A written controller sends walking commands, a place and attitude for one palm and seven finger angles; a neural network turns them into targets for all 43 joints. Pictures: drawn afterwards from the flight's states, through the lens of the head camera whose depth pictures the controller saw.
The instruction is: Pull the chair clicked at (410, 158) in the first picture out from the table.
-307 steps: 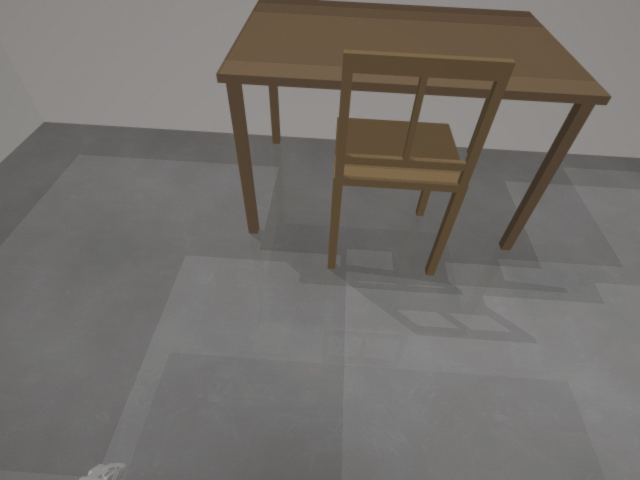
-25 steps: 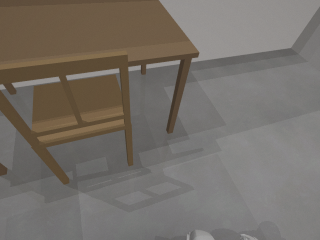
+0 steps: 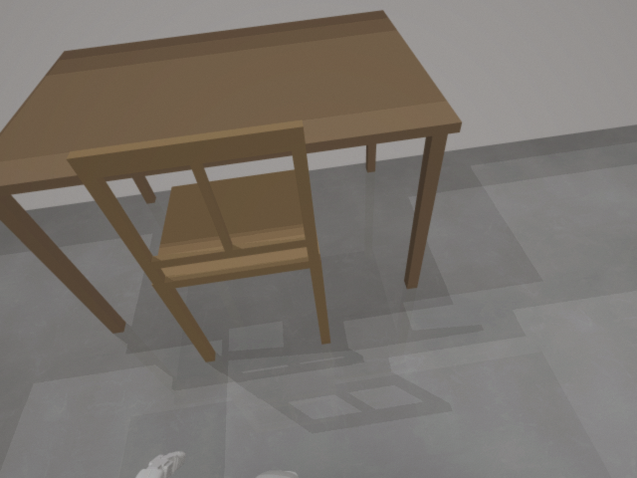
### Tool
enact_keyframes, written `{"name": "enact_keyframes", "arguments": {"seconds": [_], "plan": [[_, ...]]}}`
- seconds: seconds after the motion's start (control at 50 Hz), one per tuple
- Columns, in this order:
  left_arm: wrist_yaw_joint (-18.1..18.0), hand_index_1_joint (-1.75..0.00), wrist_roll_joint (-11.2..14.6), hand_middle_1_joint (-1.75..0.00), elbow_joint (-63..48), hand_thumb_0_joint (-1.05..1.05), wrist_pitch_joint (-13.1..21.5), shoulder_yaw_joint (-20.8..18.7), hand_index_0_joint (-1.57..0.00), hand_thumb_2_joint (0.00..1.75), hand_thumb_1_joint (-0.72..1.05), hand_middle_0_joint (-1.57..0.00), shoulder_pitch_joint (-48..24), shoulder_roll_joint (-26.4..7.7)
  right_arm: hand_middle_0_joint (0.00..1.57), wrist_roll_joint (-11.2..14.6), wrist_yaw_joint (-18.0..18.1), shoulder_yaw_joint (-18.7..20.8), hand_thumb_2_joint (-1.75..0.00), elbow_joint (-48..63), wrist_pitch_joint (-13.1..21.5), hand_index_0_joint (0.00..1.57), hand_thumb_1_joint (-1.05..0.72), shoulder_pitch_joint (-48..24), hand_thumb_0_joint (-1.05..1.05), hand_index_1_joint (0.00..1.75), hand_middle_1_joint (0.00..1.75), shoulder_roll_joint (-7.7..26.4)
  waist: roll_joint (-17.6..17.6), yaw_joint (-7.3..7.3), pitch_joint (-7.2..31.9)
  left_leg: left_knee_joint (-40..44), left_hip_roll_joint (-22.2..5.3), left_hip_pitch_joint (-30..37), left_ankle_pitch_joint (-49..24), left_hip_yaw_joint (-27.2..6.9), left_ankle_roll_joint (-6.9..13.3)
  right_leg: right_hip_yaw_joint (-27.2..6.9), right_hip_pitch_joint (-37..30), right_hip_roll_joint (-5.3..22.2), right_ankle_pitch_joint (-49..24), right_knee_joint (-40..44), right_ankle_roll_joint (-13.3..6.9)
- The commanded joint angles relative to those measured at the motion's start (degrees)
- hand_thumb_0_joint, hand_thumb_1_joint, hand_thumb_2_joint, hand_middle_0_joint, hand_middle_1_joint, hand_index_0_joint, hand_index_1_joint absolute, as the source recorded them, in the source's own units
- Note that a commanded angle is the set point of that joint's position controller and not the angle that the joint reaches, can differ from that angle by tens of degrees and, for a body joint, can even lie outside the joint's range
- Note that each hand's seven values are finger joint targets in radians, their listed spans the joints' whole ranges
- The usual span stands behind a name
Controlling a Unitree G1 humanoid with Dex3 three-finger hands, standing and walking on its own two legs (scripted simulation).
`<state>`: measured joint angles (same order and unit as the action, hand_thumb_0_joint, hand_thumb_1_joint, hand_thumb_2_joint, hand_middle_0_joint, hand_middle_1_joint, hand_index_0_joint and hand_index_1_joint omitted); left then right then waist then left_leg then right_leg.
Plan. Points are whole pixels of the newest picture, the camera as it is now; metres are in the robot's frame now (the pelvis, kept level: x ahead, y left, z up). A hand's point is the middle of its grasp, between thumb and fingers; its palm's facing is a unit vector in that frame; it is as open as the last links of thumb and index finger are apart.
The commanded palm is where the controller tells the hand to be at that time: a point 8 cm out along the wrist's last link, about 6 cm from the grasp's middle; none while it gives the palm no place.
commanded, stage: turn to face it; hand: left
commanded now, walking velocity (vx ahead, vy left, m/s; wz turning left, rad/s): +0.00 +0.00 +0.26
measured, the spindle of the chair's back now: (213, 209) +0.66 +0.25 -0.09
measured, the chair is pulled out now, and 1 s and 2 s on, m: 0.00 0.00 0.00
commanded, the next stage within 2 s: take the last steps up to it in 0.02 s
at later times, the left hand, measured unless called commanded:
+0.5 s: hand out of the picture -0.07 +0.23 -0.18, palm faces +0.19 -0.97 -0.17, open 7.4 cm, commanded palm none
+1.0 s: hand (218, 411) +0.26 +0.19 -0.17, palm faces +0.08 -0.97 -0.21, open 7.3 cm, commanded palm none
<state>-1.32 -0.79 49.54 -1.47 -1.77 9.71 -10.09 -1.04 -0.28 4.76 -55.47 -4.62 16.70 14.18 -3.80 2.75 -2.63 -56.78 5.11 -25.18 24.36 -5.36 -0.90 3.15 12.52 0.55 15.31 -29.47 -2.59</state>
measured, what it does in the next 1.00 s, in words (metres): walks ahead: left foot, then right foot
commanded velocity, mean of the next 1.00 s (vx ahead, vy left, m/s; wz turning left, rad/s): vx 0.22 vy -0.05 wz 0.01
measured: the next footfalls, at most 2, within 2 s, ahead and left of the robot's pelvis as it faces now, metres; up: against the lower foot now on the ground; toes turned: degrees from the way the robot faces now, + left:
left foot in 0.40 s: +0.00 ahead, +0.14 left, +0.00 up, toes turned +9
right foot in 0.88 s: +0.29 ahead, -0.05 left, +0.00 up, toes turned +0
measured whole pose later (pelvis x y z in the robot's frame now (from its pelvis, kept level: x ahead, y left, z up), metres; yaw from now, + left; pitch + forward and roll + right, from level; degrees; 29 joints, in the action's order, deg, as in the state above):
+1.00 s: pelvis +0.19 +0.01 -0.01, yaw +4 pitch -2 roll +0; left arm -0.2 -0.7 58.5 2.7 -2.6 9.2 -8.7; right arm -0.6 1.4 2.1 -64.9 0.4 22.3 8.2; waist -1.8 2.3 -4.4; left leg -70.5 -2.8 -18.6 24.6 1.0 2.2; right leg 7.1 19.2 -2.1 11.9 -32.3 -5.8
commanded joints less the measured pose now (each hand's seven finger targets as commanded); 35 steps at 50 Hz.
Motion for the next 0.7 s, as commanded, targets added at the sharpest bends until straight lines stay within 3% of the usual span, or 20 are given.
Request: {"name": "enact_keyframes", "arguments": {"seconds": [0.0, 0.04, 0.1, 0.14, 0.18, 0.24, 0.28, 0.32, 0.34, 0.36, 0.38, 0.4, 0.42, 0.44, 0.46, 0.48, 0.52, 0.54, 0.6, 0.68], "plan": [[-0.6, -0.30, 0.3, -0.30, -4.1, 0.00, 2.1, -2.6, -0.20, 0.90, 0.90, -0.20, -1.9, -9.4, 0.20, -0.5, -0.6, 1.1, -0.90, 2.7, 1.0, 0.20, -0.90, 1.6, 0.00, 0.30, 0.30, 4.0, 11.4, -0.22, -1.3, -12.3, -4.5, -4.1, -5.5, 1.3, -1.4, -9.0, 2.5, 13.8, -4.4, 16.3, -3.4], [-0.6, -0.30, 0.2, -0.30, -2.8, 0.00, 2.2, -2.7, -0.20, 0.90, 0.90, -0.20, 1.3, -9.4, 0.20, -0.3, -0.5, 1.0, -0.90, 2.6, 1.0, 0.20, -0.90, -0.1, 0.00, 0.30, 0.30, 4.0, 12.4, -1.65, -0.7, -10.5, -5.2, -4.9, -5.9, 1.7, -2.0, -8.0, -0.7, 14.0, -5.7, 16.1, -3.8], [-0.7, -0.30, -0.2, -0.30, -0.9, 0.00, 2.3, -2.9, -0.20, 0.90, 0.90, -0.20, 5.4, -10.0, 0.20, -0.3, -0.3, 0.4, -0.90, 2.9, 1.1, 0.20, -0.90, -3.2, 0.00, 0.30, 0.30, 3.7, 11.8, -3.50, 0.7, -4.6, -5.7, -4.8, -3.5, 2.2, -2.4, -9.1, -5.3, 15.3, -7.9, 15.4, -5.0], [-0.5, -0.30, -0.6, -0.30, 0.9, 0.00, 2.7, -3.2, -0.20, 0.90, 0.90, -0.20, 8.8, -10.5, 0.20, -0.4, -0.5, 0.1, -0.90, 3.2, 1.4, 0.20, -0.90, -5.0, 0.00, 0.30, 0.30, 3.3, 11.7, -5.06, 1.2, 0.2, -6.2, -4.2, -1.7, 3.4, -2.1, -10.3, -7.9, 16.1, -3.0, 16.8, -5.3], [-0.2, -0.30, -0.8, -0.30, 2.3, 0.00, 3.1, -3.5, -0.20, 0.90, 0.90, -0.20, 10.1, -11.0, 0.20, -0.5, -0.7, -0.2, -0.90, 3.3, 2.0, 0.20, -0.90, -6.4, 0.00, 0.30, 0.30, 2.7, 12.4, -5.54, 1.2, 5.7, -6.8, -3.4, -0.9, 4.5, -1.3, -11.3, -8.7, 16.8, 4.6, 18.7, -5.8], [0.3, -0.30, -1.3, -0.30, 4.8, 0.00, 3.5, -3.4, -0.20, 0.90, 0.90, -0.20, 12.4, -11.3, 0.20, -0.4, -1.1, -0.8, -0.90, 3.4, 3.6, 0.20, -0.90, -7.6, 0.00, 0.30, 0.30, 1.5, 13.4, -6.49, 1.0, 15.0, -6.4, 1.1, 2.3, 7.0, 0.3, -11.9, -7.9, 17.3, 9.7, 19.8, -6.8], [0.5, -0.30, -1.2, -0.30, 6.1, 0.00, 3.5, -3.2, -0.20, 0.90, 0.90, -0.20, 12.2, -11.0, 0.20, -0.3, -0.8, -1.2, -0.90, 2.4, 4.4, 0.20, -0.90, -4.9, 0.00, 0.30, 0.30, 0.8, 12.8, -5.23, 0.4, 21.6, -5.7, 7.3, 1.4, 8.5, 1.4, -10.9, -3.7, 16.4, 11.4, 19.3, -6.7], [0.7, -0.30, -0.5, -0.30, 7.4, 0.00, 3.1, -2.9, -0.20, 0.90, 0.90, -0.20, 10.1, -9.9, 0.20, -0.3, -0.2, -1.7, -0.90, -0.6, 5.3, 0.20, -0.90, 1.6, 0.00, 0.30, 0.30, -0.1, 11.5, -1.91, 1.0, 33.7, -4.3, 20.7, -6.2, 10.4, 2.0, -6.4, 4.5, 12.4, 15.6, 14.9, -3.6], [1.1, -0.30, -0.1, -0.30, 7.5, 0.00, 2.9, -2.3, -0.20, 0.90, 0.90, -0.20, 10.2, -8.0, 0.20, -0.1, 0.4, -1.3, -0.90, -2.0, 5.8, 0.20, -0.90, 5.0, 0.00, 0.30, 0.30, 1.8, 4.8, -0.58, 1.8, 37.3, -7.0, 28.9, -5.4, 6.8, 2.6, -3.7, 11.3, 9.8, 16.1, 8.4, -1.4], [1.5, -0.30, 0.1, -0.30, 6.6, 0.00, 2.7, -1.6, -0.20, 0.90, 0.90, -0.20, 9.0, -4.6, 0.20, -0.6, 0.9, -0.2, -0.90, -3.0, 6.2, 0.20, -0.90, 9.4, 0.00, 0.30, 0.30, 6.5, -9.4, 1.89, 0.9, 43.9, -18.6, 32.2, 6.5, -10.3, 6.3, 2.0, 21.0, 3.9, 15.2, -6.0, 1.4], [1.6, -0.30, -0.4, -0.30, 4.8, 0.00, 2.9, -1.3, -0.20, 0.90, 0.90, -0.20, 6.6, -4.0, 0.20, -0.6, 1.3, 0.3, -0.90, -2.6, 5.9, 0.20, -0.90, 11.1, 0.00, 0.30, 0.30, 10.0, -13.3, 2.62, -3.0, 50.3, -26.8, 29.6, 12.4, -21.1, 10.4, 4.0, 27.9, 1.5, 15.8, -17.3, 2.1], [1.8, -0.30, -0.8, -0.30, 3.8, 0.00, 3.0, -1.8, -0.20, 0.90, 0.90, -0.20, 4.0, -5.3, 0.20, -0.7, 1.6, 0.1, -0.90, -2.0, 5.7, 0.20, -0.90, 9.8, 0.00, 0.30, 0.30, 10.5, -6.8, 2.60, -6.8, 51.8, -28.5, 24.7, 13.1, -21.3, 12.6, -0.3, 29.9, 3.8, 13.2, -23.3, 1.5], [2.1, -0.30, -1.3, -0.30, 5.0, 0.00, 2.7, -2.0, -0.20, 0.90, 0.90, -0.20, 4.5, -5.7, 0.20, -0.7, 1.6, -0.8, -0.90, -1.8, 6.0, 0.20, -0.90, 6.7, 0.00, 0.30, 0.30, 7.2, -5.8, 0.88, -7.7, 51.9, -24.7, 21.3, 11.6, -16.3, 11.0, -1.5, 28.2, 4.4, 8.9, -26.1, 1.5], [2.4, -0.30, -1.2, -0.30, 6.6, 0.00, 2.6, -2.0, -0.20, 0.90, 0.90, -0.20, 6.0, -6.0, 0.20, -0.4, 1.9, -1.5, -0.90, -1.8, 6.6, 0.20, -0.90, 4.7, 0.00, 0.30, 0.30, 5.5, -7.6, -0.43, -7.9, 51.7, -22.8, 19.9, 7.6, -12.9, 9.7, -2.2, 27.4, 4.6, 6.2, -28.4, 1.8], [2.7, -0.30, -1.1, -0.30, 7.9, 0.00, 2.5, -2.1, -0.20, 0.90, 0.90, -0.20, 7.4, -5.7, 0.20, -0.3, 2.0, -2.1, -0.90, -1.5, 6.9, 0.20, -0.90, 3.3, 0.00, 0.30, 0.30, 4.0, -6.4, -1.46, -10.0, 51.5, -20.7, 18.6, 1.1, -8.3, 8.7, -2.6, 26.9, 4.9, 2.3, -30.2, 2.1], [2.8, -0.30, -0.9, -0.30, 8.8, 0.00, 2.6, -2.0, -0.20, 0.90, 0.90, -0.20, 9.0, -5.1, 0.20, 0.0, 2.0, -2.4, -0.90, -1.5, 7.5, 0.20, -0.90, 3.5, 0.00, 0.30, 0.30, 2.8, -4.9, -2.16, -9.2, 50.7, -19.0, 19.6, -6.9, -5.1, 8.3, -2.5, 26.5, 4.5, -0.5, -31.4, 2.5], [2.7, -0.30, -0.8, -0.30, 9.6, 0.00, 2.5, -1.9, -0.20, 0.90, 0.90, -0.20, 9.6, -4.2, 0.20, 0.2, 2.2, -2.3, -0.90, -2.4, 8.3, 0.20, -0.90, 5.8, 0.00, 0.30, 0.30, 2.1, -2.2, -2.52, -7.1, 48.4, -18.2, 23.1, -22.7, -1.2, 8.8, -1.7, 27.3, 4.2, -2.5, -33.1, 3.2], [2.7, -0.30, -0.6, -0.30, 9.6, 0.00, 2.5, -2.0, -0.20, 0.90, 0.90, -0.20, 9.3, -4.3, 0.20, 0.4, 2.4, -2.5, -0.90, -2.9, 8.7, 0.20, -0.90, 6.9, 0.00, 0.30, 0.30, 2.0, -1.1, -2.57, -6.1, 47.6, -18.3, 24.2, -28.7, 0.0, 9.0, -1.7, 27.5, 4.1, -3.0, -33.6, 3.3], [2.6, -0.30, -0.5, -0.30, 8.7, 0.00, 2.2, -2.0, -0.20, 0.90, 0.90, -0.20, 7.0, -3.6, 0.20, 0.3, 2.8, -2.7, -0.90, -4.3, 9.1, 0.20, -0.90, 9.3, 0.00, 0.30, 0.30, 1.9, -2.5, -2.47, -5.5, 45.6, -18.9, 27.2, -39.3, 1.3, 9.7, -1.2, 30.4, 4.3, -3.8, -33.1, 3.4], [2.8, -0.30, -0.1, -0.30, 6.2, 0.00, 2.4, -1.5, -0.20, 0.90, 0.90, -0.20, 0.0, -2.5, 0.20, -0.3, 3.0, -2.5, -0.90, -6.1, 9.1, 0.20, -0.90, 11.7, 0.00, 0.30, 0.30, 1.8, -2.4, -0.99, -7.8, 44.1, -20.0, 27.7, -43.1, 2.3, 10.3, 0.1, 29.5, 4.8, -4.3, -22.9, 2.3]]}}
